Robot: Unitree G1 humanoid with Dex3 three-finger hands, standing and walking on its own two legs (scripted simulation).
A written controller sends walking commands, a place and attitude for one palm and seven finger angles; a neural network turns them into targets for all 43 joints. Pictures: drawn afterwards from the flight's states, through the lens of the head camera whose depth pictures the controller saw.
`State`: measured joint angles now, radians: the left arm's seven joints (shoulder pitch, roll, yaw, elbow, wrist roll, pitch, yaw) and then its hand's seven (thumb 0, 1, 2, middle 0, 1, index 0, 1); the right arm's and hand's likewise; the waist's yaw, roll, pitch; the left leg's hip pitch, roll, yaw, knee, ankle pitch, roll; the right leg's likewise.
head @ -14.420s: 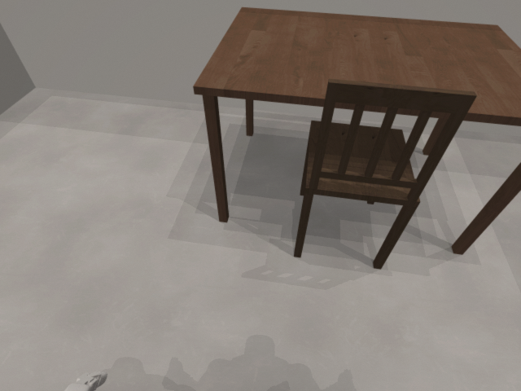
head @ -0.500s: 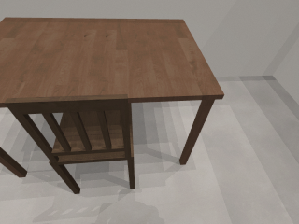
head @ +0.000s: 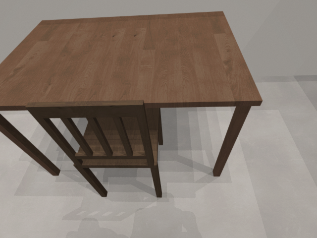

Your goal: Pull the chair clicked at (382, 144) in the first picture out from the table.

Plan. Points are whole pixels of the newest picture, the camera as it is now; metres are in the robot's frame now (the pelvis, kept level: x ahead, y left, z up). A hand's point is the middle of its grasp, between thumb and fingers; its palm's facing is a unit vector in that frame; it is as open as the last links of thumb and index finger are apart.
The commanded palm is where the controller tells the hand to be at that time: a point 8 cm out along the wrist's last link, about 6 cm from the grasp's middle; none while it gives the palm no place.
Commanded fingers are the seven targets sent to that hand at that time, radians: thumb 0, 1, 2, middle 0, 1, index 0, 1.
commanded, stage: come to a stop and stand still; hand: left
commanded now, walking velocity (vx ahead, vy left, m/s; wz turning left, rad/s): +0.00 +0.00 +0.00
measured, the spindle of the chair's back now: (101, 137) +0.45 +0.28 -0.11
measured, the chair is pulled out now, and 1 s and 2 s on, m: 0.00 0.00 0.00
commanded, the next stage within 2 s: look again from close up in 1.28 s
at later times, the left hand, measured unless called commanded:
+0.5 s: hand out of the picture +0.05 +0.23 -0.18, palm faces +0.02 -0.97 -0.26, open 7.4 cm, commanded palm none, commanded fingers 0.00 0.90 0.90 -0.20 -0.30 -0.20 -0.30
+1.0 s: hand out of the picture -0.04 +0.18 -0.18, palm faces +0.04 -0.99 -0.17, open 7.4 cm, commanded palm none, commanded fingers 0.00 0.90 0.90 -0.20 -0.30 -0.20 -0.30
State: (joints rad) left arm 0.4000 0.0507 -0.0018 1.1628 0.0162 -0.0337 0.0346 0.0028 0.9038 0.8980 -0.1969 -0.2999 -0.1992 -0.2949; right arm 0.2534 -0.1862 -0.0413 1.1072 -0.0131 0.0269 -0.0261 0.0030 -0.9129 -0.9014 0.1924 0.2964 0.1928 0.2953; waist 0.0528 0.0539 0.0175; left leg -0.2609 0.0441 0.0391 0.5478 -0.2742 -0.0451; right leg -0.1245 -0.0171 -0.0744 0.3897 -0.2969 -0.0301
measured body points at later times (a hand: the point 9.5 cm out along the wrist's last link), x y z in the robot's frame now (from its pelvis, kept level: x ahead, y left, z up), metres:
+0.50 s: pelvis +0.02 +0.04 +0.00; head +0.03 +0.03 +0.45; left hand +0.05 +0.28 -0.16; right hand +0.03 -0.19 -0.17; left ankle -0.02 +0.14 -0.74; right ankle -0.06 -0.09 -0.74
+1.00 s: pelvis -0.01 +0.03 +0.00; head +0.00 +0.03 +0.45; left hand -0.04 +0.24 -0.16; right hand -0.04 -0.18 -0.16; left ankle -0.02 +0.14 -0.74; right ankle -0.06 -0.09 -0.74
